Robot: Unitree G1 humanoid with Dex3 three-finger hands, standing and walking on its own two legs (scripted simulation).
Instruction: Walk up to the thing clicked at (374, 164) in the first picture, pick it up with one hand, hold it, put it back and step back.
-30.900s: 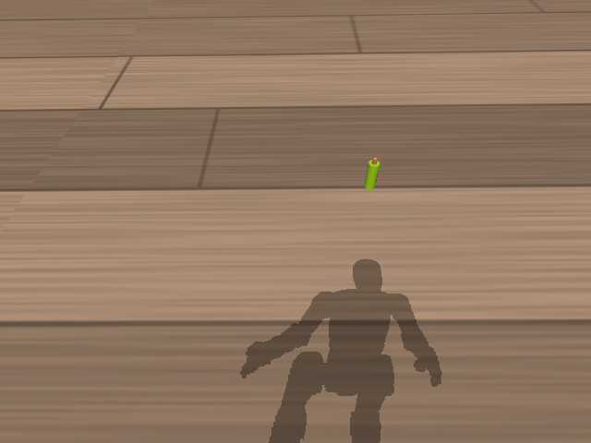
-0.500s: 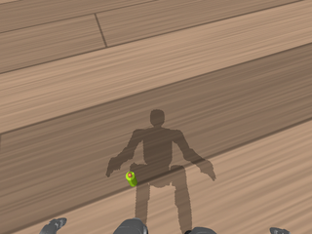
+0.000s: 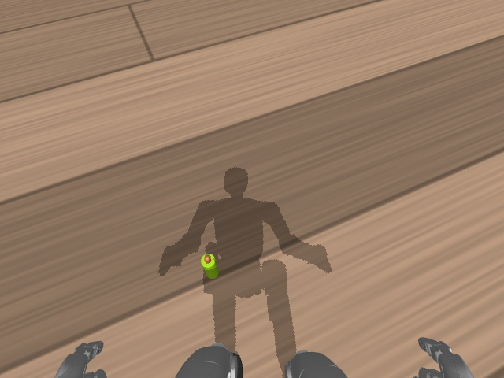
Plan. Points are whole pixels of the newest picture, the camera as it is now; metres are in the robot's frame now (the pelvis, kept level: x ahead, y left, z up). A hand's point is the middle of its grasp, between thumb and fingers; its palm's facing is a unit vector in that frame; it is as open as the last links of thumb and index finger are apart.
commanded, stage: step back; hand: left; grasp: from the side
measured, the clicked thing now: (209, 265) +0.46 +0.17 -0.66
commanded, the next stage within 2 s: none
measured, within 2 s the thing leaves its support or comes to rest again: neither
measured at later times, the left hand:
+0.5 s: hand out of the picture +0.00 +0.28 -0.15, palm faces +0.05 -0.93 -0.35, open 7.4 cm
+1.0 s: hand out of the picture -0.17 +0.24 -0.12, palm faces +0.00 -0.90 -0.43, open 7.4 cm
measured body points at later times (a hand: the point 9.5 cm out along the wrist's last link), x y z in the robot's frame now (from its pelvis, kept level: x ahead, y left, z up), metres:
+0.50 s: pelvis -0.11 +0.01 +0.01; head -0.05 +0.04 +0.45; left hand +0.00 +0.33 -0.12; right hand +0.00 -0.29 -0.10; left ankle -0.10 +0.13 -0.72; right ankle -0.09 -0.13 -0.66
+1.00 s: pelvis -0.26 -0.03 +0.01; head -0.21 -0.05 +0.45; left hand -0.17 +0.28 -0.09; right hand -0.17 -0.35 -0.12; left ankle -0.29 +0.11 -0.65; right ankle -0.22 -0.15 -0.72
